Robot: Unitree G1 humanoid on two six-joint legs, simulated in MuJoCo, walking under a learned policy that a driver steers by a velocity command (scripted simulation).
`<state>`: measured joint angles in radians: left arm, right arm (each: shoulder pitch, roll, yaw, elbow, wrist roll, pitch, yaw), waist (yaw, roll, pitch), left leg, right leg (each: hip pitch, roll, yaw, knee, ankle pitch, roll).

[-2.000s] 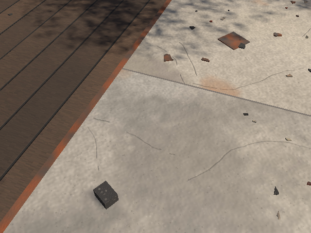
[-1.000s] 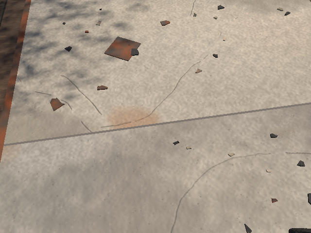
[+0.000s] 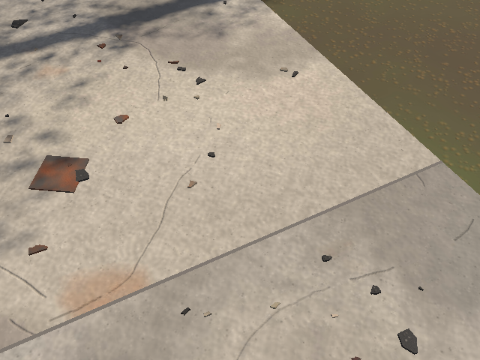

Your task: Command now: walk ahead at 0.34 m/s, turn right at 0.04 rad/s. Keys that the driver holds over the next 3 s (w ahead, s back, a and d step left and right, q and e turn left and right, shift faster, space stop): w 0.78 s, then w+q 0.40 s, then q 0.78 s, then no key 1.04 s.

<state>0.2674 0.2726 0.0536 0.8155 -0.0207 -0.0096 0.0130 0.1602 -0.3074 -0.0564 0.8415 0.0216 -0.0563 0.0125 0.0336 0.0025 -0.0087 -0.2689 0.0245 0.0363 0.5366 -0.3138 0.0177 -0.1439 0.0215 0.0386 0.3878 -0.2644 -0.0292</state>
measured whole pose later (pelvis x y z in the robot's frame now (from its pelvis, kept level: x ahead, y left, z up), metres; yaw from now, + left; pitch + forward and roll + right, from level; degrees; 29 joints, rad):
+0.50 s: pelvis +0.22 -0.03 -0.03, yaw +1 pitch +2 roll +0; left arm 0.00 0.26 0.04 0.70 -0.01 -0.09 -0.04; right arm 0.44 -0.30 -0.05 0.93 0.01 -0.04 -0.01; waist -0.08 0.00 0.05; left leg 0.09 0.04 0.02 0.44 -0.49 -0.02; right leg -0.51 0.00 -0.04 0.54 -0.07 -0.06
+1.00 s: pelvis +0.50 -0.02 -0.01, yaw +5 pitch +2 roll -2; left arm 0.34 0.29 0.06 0.91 -0.01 -0.06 0.00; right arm 0.08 -0.26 -0.03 0.73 0.02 -0.07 0.05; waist 0.07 0.04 0.02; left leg -0.59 0.05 0.01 0.55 0.00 0.06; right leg 0.12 0.05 -0.11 0.21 -0.36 -0.02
